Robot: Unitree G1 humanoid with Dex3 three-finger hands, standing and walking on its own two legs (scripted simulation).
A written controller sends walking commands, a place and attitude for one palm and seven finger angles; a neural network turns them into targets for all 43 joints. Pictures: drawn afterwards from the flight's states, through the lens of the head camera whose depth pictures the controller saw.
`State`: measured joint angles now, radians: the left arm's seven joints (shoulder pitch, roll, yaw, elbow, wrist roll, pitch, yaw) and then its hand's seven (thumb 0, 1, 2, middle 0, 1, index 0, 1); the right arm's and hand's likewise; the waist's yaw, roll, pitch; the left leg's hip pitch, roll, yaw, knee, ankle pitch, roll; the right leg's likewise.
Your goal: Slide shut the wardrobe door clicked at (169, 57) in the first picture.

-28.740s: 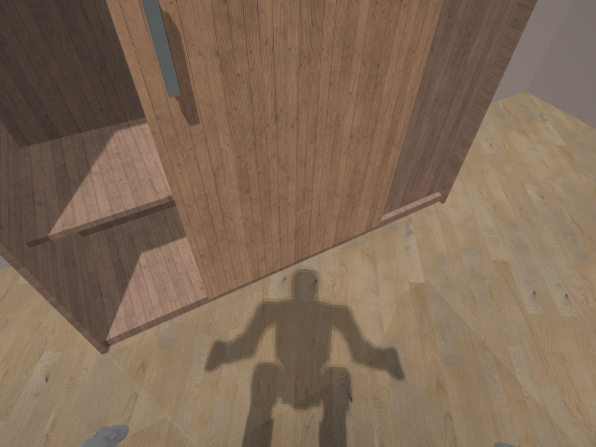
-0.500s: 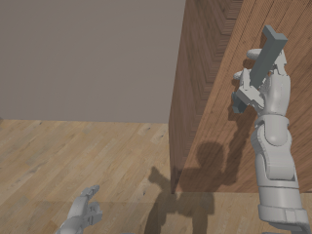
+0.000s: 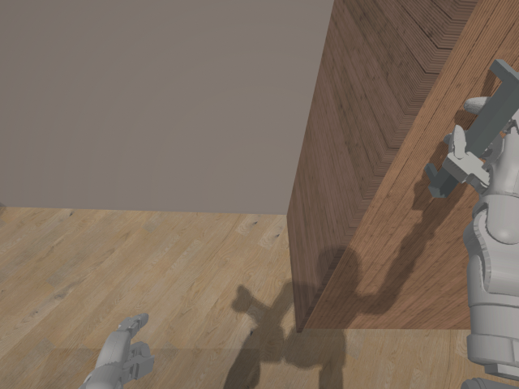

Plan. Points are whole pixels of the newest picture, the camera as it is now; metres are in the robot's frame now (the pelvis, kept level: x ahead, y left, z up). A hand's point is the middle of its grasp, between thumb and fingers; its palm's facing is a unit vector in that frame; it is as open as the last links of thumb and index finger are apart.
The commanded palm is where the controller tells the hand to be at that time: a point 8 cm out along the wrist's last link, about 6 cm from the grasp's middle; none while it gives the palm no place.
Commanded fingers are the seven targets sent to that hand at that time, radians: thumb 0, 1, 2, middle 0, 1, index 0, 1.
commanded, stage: stop walking and hold the door there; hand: right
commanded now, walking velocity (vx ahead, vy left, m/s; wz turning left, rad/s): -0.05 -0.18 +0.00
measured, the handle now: (466, 135) +0.41 -0.26 +0.22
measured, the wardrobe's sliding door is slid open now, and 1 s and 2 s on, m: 0.00 0.00 0.00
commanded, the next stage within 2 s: loosen the grip on the handle in 0.76 s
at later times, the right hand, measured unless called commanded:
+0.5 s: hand (458, 158) +0.37 -0.23 +0.21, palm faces +0.15 +0.98 -0.11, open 6.1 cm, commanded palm +0.34 -0.26 +0.20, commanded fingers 0.00 -0.90 -0.90 0.45 1.40 0.45 1.40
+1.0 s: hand (468, 150) +0.38 -0.24 +0.22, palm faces +0.17 +0.98 -0.04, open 6.7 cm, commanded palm +0.34 -0.27 +0.20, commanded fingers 0.00 0.07 -0.43 0.45 1.40 0.45 1.40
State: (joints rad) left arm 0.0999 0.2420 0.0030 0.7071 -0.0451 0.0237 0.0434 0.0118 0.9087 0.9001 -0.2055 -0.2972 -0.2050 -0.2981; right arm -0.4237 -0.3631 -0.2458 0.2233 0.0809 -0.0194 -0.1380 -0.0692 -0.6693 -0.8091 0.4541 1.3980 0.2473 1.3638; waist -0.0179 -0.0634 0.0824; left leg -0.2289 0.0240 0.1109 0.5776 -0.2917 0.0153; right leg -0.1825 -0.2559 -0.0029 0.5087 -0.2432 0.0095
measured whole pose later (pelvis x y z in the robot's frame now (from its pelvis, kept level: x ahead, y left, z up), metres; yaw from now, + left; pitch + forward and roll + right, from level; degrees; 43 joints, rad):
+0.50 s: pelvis -0.02 -0.10 +0.00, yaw +6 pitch -3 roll -1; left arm 0.15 0.15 -0.04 0.68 -0.04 -0.02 0.07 0.01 0.91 0.90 -0.20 -0.30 -0.20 -0.30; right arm -0.36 -0.29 -0.17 0.08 0.06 -0.03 -0.15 -0.04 -0.73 -0.78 0.46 1.40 0.26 1.38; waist 0.02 0.03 0.06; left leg -0.27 0.14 -0.07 0.50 -0.19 -0.09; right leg -0.17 -0.12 -0.16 0.51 -0.27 0.06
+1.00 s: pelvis -0.02 -0.08 +0.01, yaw +2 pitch -2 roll -1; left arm 0.17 0.18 0.01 0.74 -0.02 -0.09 0.06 0.01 0.91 0.90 -0.21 -0.30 -0.21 -0.30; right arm -0.54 -0.24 -0.15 0.29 0.07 -0.03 -0.08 -0.03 -0.55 -0.75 0.56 1.41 0.32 1.38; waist -0.04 0.04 0.03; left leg -0.25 0.14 0.01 0.47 -0.19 -0.09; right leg -0.18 -0.12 -0.08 0.46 -0.22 0.08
